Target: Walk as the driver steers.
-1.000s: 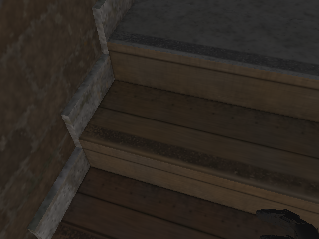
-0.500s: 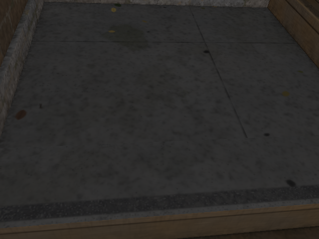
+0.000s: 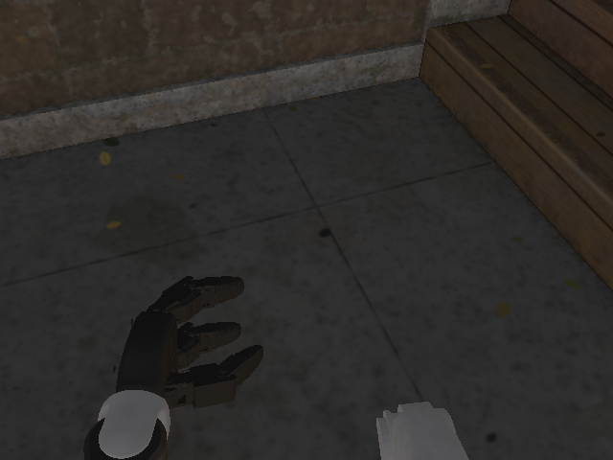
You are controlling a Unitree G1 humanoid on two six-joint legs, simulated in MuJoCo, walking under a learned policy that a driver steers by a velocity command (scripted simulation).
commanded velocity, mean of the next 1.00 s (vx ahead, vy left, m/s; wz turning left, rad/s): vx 0.81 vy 0.00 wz -0.83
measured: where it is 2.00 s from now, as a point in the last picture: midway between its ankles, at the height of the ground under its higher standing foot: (392, 243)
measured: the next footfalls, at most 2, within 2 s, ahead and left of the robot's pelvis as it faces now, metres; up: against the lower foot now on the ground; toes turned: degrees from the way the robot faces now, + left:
right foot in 0.12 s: +0.29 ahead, -0.10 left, +0.17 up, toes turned +2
left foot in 0.50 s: +0.67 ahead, +0.07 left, +0.17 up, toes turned -21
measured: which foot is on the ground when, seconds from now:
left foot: down 0.00-0.12, up 0.14-0.48, down 0.50-0.84, up 0.86-1.00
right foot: up 0.00-0.10, down 0.12-0.50, up 0.52-0.84, down 0.86-1.00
